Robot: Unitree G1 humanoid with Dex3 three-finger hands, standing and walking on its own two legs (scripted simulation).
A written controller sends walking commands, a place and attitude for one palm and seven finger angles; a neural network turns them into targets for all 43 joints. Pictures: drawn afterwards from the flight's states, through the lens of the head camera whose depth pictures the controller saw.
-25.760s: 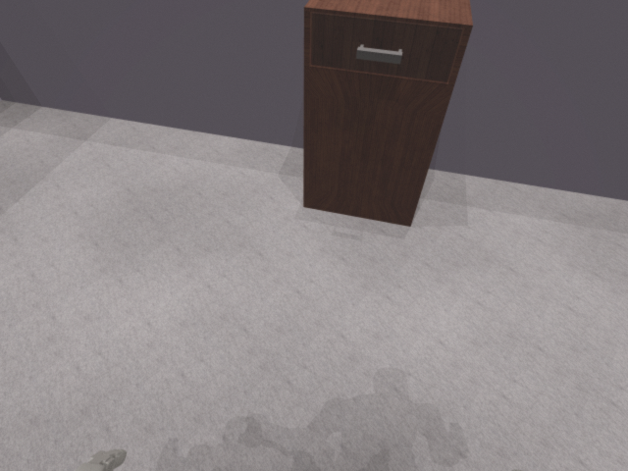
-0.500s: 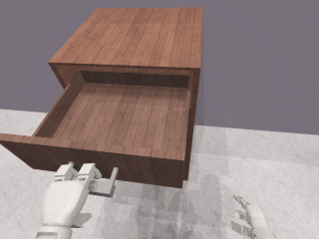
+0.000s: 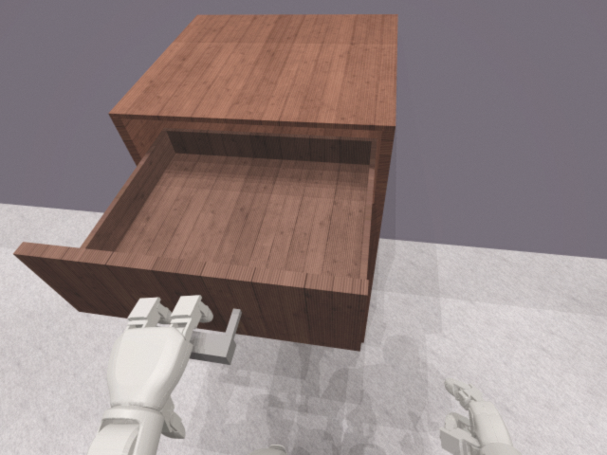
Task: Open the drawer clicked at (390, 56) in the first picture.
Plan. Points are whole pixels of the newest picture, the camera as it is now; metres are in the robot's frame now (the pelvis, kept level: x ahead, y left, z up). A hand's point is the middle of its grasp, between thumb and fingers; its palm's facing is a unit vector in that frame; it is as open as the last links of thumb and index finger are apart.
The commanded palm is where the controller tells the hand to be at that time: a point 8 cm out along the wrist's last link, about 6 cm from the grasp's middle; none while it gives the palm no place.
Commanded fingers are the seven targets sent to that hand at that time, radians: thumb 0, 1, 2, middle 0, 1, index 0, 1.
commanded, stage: lift the hand off the handle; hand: left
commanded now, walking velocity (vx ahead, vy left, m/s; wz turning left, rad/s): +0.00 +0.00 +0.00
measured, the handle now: (186, 326) +0.27 +0.19 +0.03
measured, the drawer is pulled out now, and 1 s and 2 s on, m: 0.30 0.30 0.30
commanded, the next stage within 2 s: draw the hand back to the body in 1.28 s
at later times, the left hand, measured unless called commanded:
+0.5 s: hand (157, 344) +0.23 +0.19 +0.08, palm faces +0.07 -0.16 -0.98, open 13.5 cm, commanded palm +0.20 +0.19 +0.14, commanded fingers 0.00 -0.50 0.30 -0.30 -1.20 -0.30 -1.20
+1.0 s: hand (127, 309) +0.23 +0.20 +0.15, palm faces +0.11 -0.16 -0.98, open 13.8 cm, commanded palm +0.20 +0.20 +0.22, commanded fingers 0.00 -0.50 0.30 -0.30 -1.20 -0.30 -1.20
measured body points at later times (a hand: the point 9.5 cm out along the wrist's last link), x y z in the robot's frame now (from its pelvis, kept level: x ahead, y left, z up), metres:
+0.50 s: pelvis +0.01 +0.01 +0.02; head +0.02 -0.03 +0.47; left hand +0.22 +0.20 +0.13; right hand +0.23 -0.20 -0.07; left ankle +0.03 +0.11 -0.69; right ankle -0.01 -0.09 -0.69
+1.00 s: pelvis +0.02 +0.01 +0.04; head +0.01 -0.04 +0.49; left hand +0.22 +0.21 +0.20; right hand +0.24 -0.19 -0.05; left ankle +0.03 +0.11 -0.69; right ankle -0.01 -0.09 -0.69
